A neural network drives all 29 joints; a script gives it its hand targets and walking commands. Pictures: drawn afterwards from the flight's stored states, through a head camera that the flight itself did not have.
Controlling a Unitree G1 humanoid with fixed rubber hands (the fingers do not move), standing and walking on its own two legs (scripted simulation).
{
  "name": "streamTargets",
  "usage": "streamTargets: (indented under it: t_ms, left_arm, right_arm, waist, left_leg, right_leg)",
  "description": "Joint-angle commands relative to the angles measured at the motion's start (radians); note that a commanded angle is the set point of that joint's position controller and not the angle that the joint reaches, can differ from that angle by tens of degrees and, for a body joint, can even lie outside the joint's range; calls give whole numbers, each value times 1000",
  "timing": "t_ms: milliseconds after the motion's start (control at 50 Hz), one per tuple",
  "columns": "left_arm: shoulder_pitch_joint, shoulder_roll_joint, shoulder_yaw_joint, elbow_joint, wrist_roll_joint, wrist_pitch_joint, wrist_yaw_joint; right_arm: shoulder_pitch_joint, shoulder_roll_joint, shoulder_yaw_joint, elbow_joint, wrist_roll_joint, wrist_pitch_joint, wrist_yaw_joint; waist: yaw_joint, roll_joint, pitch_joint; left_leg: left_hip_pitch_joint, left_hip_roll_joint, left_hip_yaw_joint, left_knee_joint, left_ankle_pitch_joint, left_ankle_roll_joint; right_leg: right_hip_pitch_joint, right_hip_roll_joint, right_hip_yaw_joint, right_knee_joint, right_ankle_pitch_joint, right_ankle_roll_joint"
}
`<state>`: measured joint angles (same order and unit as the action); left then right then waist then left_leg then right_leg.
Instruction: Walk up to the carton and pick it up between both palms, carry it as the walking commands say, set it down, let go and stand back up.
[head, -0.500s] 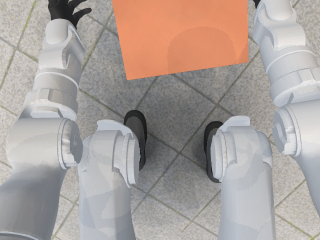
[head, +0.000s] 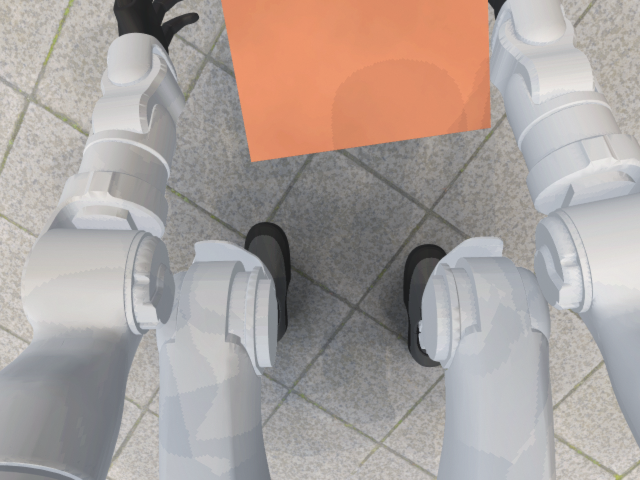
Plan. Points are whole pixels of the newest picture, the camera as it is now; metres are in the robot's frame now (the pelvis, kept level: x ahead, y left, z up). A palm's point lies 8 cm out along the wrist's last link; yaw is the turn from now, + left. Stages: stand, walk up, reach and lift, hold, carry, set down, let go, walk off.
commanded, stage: reach and lift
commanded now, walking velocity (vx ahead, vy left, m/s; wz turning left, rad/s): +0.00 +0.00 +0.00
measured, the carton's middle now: (350, 49) +0.50 +0.00 -0.25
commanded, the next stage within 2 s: none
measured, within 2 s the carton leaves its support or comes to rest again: leaves its support in 0.90 s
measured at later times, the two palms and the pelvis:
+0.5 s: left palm (177, 16) +0.52 +0.17 -0.18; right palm out of the picture +0.54 -0.14 -0.18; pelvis +0.00 +0.00 +0.00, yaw -1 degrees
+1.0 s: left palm (150, 9) +0.52 +0.18 -0.15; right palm out of the picture +0.53 -0.12 -0.17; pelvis +0.01 +0.00 -0.01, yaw -2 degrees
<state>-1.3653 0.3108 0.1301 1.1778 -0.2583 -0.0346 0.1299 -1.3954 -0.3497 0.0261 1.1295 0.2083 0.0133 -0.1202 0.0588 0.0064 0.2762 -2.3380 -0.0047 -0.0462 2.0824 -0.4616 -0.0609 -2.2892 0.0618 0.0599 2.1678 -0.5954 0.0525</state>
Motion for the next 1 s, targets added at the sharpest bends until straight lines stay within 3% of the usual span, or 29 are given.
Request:
streamTargets:
  t_ms: [0, 280, 360, 420, 500, 660, 840, 980]
  left_arm:
    - [-180, 27, -3, -81, 1, -20, 5]
    - [-200, -100, 37, -50, 81, -36, 10]
    - [-314, -336, -17, -77, 87, -27, -46]
    - [-429, -580, -51, -111, 113, -1, -114]
    - [-471, -800, -43, -144, 167, 53, -193]
    - [-427, -971, -45, -197, 186, 110, -261]
    - [-487, -1050, -99, -304, 145, 137, -278]
    - [-485, -1105, -133, -345, 147, 183, -275]
  right_arm:
    - [-261, -33, 11, -95, 5, -22, 5]
    - [-315, 130, 76, -107, 9, -27, 18]
    - [-407, 382, 119, -117, 0, -20, 62]
    - [-510, 640, 135, -133, -27, -3, 123]
    - [-560, 842, 118, -173, -75, 22, 196]
    - [-540, 965, 97, -227, -109, 52, 249]
    - [-563, 1019, 117, -307, -110, 64, 240]
    - [-622, 1072, 152, -403, -90, 89, 231]
  waist:
    - [21, -86, -1132]
    - [94, -115, -1118]
    - [84, -103, -1117]
    - [85, -93, -1097]
    - [88, -89, -1072]
    - [62, -106, -1073]
    - [19, -108, -1210]
    - [32, -107, -1370]
  left_leg:
    - [679, -19, 102, -97, 279, 15]
    - [686, -39, 116, -109, 284, 18]
    - [666, -55, 118, -94, 288, 18]
    - [639, -73, 125, -78, 268, 20]
    - [604, -91, 141, -52, 262, 26]
    - [585, -105, 144, -20, 301, 33]
    - [618, -117, 149, -16, 332, 23]
    - [699, -124, 159, -46, 324, 18]
  right_leg:
    - [479, -9, -78, -216, 239, -8]
    - [488, 30, -78, -227, 238, 3]
    - [482, 51, -72, -225, 254, -6]
    - [455, 72, -73, -210, 238, -16]
    - [426, 88, -90, -192, 240, -23]
    - [408, 90, -108, -165, 287, -23]
    - [481, 88, -126, -161, 336, -21]
    - [553, 92, -150, -174, 323, -11]
